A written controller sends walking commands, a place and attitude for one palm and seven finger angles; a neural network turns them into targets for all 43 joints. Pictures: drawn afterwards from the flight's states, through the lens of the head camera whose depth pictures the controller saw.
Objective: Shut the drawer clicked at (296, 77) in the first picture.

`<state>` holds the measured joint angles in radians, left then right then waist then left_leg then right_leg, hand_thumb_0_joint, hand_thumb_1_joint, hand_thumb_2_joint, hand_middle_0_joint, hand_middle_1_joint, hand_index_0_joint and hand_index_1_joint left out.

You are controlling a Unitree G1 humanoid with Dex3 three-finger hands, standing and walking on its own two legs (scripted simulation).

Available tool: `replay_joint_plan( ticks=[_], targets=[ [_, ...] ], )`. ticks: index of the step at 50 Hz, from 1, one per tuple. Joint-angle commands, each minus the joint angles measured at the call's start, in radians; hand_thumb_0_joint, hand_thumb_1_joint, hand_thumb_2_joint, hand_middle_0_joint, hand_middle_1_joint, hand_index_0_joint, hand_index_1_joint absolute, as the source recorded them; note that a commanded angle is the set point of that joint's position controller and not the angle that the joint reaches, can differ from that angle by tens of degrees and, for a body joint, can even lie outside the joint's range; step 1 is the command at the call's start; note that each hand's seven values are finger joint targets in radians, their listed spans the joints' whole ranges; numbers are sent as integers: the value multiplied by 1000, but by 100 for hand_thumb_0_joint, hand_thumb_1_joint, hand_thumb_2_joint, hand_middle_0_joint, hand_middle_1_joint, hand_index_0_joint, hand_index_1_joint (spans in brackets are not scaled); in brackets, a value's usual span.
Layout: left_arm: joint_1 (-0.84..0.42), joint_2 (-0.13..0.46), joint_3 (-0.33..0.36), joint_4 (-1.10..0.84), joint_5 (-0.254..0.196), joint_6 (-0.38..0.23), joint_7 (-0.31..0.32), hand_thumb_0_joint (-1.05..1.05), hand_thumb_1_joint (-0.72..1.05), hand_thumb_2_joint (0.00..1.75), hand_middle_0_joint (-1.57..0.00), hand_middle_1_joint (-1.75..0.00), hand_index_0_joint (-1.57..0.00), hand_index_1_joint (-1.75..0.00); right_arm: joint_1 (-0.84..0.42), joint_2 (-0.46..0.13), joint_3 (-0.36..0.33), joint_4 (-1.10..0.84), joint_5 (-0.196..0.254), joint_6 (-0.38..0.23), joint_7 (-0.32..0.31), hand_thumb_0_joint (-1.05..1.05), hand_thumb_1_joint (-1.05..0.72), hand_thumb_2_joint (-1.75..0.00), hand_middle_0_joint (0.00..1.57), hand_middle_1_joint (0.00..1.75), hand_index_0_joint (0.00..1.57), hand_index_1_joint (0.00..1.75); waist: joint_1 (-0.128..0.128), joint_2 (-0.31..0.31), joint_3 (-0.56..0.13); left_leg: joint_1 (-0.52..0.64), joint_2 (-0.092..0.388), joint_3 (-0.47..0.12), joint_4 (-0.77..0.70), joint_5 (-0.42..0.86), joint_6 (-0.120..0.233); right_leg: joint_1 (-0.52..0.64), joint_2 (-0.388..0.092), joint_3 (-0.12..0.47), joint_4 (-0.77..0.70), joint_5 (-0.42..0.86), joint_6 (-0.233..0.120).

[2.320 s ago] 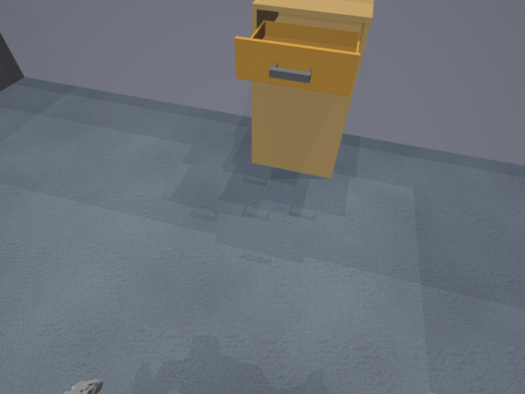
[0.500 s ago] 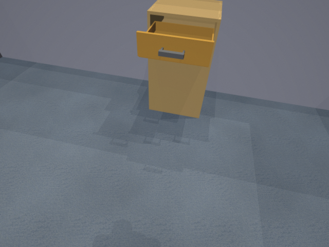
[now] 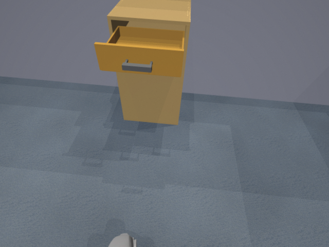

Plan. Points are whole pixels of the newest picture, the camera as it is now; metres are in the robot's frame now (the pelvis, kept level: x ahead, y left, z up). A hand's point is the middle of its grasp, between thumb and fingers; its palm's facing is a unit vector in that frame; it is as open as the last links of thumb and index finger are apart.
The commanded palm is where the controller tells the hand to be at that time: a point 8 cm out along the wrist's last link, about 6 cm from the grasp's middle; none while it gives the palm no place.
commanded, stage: walk to a spot facing it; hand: left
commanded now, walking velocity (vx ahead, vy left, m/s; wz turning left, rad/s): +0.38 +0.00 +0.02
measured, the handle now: (138, 64) +0.89 +0.16 -0.03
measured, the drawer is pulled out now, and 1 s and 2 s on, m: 0.30 0.30 0.30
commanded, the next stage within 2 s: take the last steps up to it in 0.44 s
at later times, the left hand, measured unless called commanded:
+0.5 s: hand (88, 212) +0.26 +0.25 -0.17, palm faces -0.05 -0.98 -0.17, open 7.4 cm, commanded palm none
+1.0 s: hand (122, 166) +0.42 +0.17 -0.17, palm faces -0.09 -0.98 -0.19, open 7.2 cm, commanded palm none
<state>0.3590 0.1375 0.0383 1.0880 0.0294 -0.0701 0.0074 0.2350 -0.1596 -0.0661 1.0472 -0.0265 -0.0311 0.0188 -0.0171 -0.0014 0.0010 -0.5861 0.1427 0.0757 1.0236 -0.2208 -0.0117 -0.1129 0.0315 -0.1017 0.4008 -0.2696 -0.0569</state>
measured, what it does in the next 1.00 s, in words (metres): walks ahead: left foot, then right foot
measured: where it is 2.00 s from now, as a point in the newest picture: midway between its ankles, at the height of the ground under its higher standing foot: (167, 192)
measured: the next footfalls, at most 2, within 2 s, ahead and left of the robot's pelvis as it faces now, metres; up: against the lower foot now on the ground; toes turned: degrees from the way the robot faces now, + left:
left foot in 0.20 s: +0.24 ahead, +0.15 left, +0.00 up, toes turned +8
right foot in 0.72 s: +0.38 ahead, -0.11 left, +0.00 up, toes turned -20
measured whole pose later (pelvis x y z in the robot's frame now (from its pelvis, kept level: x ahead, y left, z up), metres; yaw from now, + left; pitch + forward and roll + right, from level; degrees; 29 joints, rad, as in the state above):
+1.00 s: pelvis +0.35 +0.00 +0.00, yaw -8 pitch -1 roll -2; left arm 0.25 0.17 0.07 1.04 0.03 -0.06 0.02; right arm 0.29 -0.14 -0.07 1.07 -0.03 0.00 0.01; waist -0.03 0.01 0.00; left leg -0.50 0.13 0.08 0.95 -0.29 -0.01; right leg -0.17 0.00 -0.22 0.38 -0.20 -0.05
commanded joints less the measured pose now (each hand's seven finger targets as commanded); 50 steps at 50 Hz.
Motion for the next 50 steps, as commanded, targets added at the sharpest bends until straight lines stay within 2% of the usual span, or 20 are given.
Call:
replay_joint_plan(
  ticks=[1, 5, 8, 9, 10, 11, 12, 14, 17, 20, 26, 29, 31, 34, 35, 36, 37, 38, 43, 50],
  targets=[
    [80, 150, 29, -26, -6, -24, 10, 0, 90, 90, -20, -30, -20, -30, -56, -27, -1, -79, 6, -14, 14, 0, -90, -90, 20, 30, 20, 30, 30, -73, 149, -13, 3, 3, -184, 75, -7, -97, -267, 186, -253, 54, -122],
    [94, 166, 39, -21, 1, -20, 15, 0, 90, 90, -20, -30, -20, -30, -112, -33, -1, -115, 9, -31, 16, 0, -90, -90, 20, 30, 20, 30, 45, -72, 127, 70, -27, 15, -331, 9, 24, -2, -292, 185, -185, 189, -113],
    [83, 161, 42, -19, -6, -14, 10, 0, 90, 90, -20, -30, -20, -30, 68, -76, -12, -58, -1, -46, -3, 0, -90, -90, 20, 30, 20, 30, -41, -3, 42, 397, -100, 61, -477, 25, 49, -60, -215, 107, 89, 394, -73],
    [96, 126, 42, -27, -8, -14, 5, 0, 90, 90, -20, -30, -20, -30, 236, -157, -32, -20, -8, -52, -14, 0, -90, -90, 20, 30, 20, 30, -100, 125, -62, 631, 7, -92, -536, -23, 88, -186, -144, 62, 347, 273, -36],
    [131, 69, 32, -47, -21, -11, -8, 0, 90, 90, -20, -30, -20, -30, 345, -272, -58, 3, -16, -54, -24, 0, -90, -90, 20, 30, 20, 30, -107, 389, -157, 818, 290, -490, -682, -27, 182, -451, -1, -26, 703, -230, 17],
    [62, 105, 35, -74, -12, -14, -5, 0, 90, 90, -20, -30, -20, -30, 352, -261, -48, 8, -1, -40, -33, 0, -90, -90, 20, 30, 20, 30, -113, 283, -145, 789, 334, -591, -762, -30, 219, -527, -19, 92, 874, -278, 2],
    [20, 103, 39, -77, -11, -13, -5, 0, 90, 90, -20, -30, -20, -30, 264, -213, -36, -5, 1, -39, -35, 0, -90, -90, 20, 30, 20, 30, -81, 171, -68, 678, 307, -479, -774, -82, 215, -556, -75, 110, 931, -199, -6],
    [-9, 82, 41, -62, -5, -1, -18, 0, 90, 90, -20, -30, -20, -30, 132, -109, -6, -39, 2, -54, -37, 0, -90, -90, 20, 30, 20, 30, -23, 93, 38, 473, 257, -302, -803, -19, 170, -534, -136, 124, 927, -60, 10],
    [45, 31, 35, -43, 1, 39, -20, 0, 90, 90, -20, -30, -20, -30, 111, -65, 11, -22, 5, -72, -43, 0, -90, -90, 20, 30, 20, 30, 32, 81, 53, 384, 196, -80, -813, 180, 138, -467, -145, 117, 853, 10, 31],
    [19, 30, 41, -71, 4, 65, -27, 0, 90, 90, -20, -30, -20, -30, 109, -70, 5, -28, 7, -76, -46, 0, -90, -90, 20, 30, 20, 30, 49, 76, 65, 389, 196, 7, -844, 228, 154, -506, -163, 107, 770, 68, 53],
    [-155, 49, 42, -149, 1, 76, -47, 0, 90, 90, -20, -30, -20, -30, 155, -120, -3, -15, 7, -61, -44, 0, -90, -90, 20, 30, 20, 30, 13, 103, 116, 480, 185, 126, -819, 291, 140, -527, -159, 28, 482, 137, 67],
    [-220, 49, 33, -169, -2, 66, -40, 0, 90, 90, -20, -30, -20, -30, 208, -121, 0, 11, -1, -49, -44, 0, -90, -90, 20, 30, 20, 30, -23, 114, 120, 502, 196, 121, -760, 401, 147, -449, -132, 2, 342, 84, 46],
    [-205, 50, 30, -161, -1, 58, -36, 0, 90, 90, -20, -30, -20, -30, 206, -131, -2, 20, -4, -43, -42, 0, -90, -90, 20, 30, 20, 30, -14, 120, 94, 516, 198, 131, -712, 391, 143, -358, -109, -19, 274, 64, 28],
    [-19, 109, 41, -91, 8, 35, -23, 0, 90, 90, -20, -30, -20, -30, 205, -112, 6, 36, 5, -34, -32, 0, -90, -90, 20, 30, 20, 30, 77, 16, -10, 398, 126, 165, -444, 352, 94, 10, -57, -51, 124, 109, 4],
    [97, 191, 64, -60, 11, 19, -13, 0, 90, 90, -20, -30, -20, -30, 213, -70, 13, 28, 13, -35, -23, 0, -90, -90, 20, 30, 20, 30, 129, -151, -101, 223, 56, 206, -187, 105, 50, 217, -240, 164, 73, 104, -50],
    [171, 294, 84, -47, -4, 15, -6, 0, 90, 90, -20, -30, -20, -30, 230, -32, 23, -3, 22, -31, -23, 0, -90, -90, 20, 30, 20, 30, 124, -328, -185, 18, -75, 151, 115, -399, 12, 335, -476, 536, -63, 142, -159],
    [150, 294, 84, -52, -19, 22, 2, 0, 90, 90, -20, -30, -20, -30, 165, -77, 9, -13, 16, -20, -26, 0, -90, -90, 20, 30, 20, 30, 133, -192, -133, -28, -56, 5, 245, -384, 32, 254, -487, 526, -135, 81, -183],
    [69, 257, 80, -64, -16, 20, 6, 0, 90, 90, -20, -30, -20, -30, 130, -60, 4, -13, 16, -21, -23, 0, -90, -90, 20, 30, 20, 30, 106, -146, -68, -51, -23, -27, 284, -280, 37, 155, -453, 452, -157, 10, -163],
    [-83, 117, 35, -96, -8, 1, 14, 0, 90, 90, -20, -30, -20, -30, 182, -13, 5, 32, 2, 14, -19, 0, -90, -90, 20, 30, 20, 30, -8, -75, 51, 80, 14, -39, 127, -73, 8, -158, -341, 138, -231, 54, -91],
    [-23, 149, 45, -69, 2, -3, 10, 0, 90, 90, -20, -30, -20, -30, 69, 7, 1, -34, 1, 12, 2, 0, -90, -90, 20, 30, 20, 30, 22, -79, 87, 115, -8, 2, -222, -69, 5, -135, -351, 104, -264, -56, -113]
  ],
)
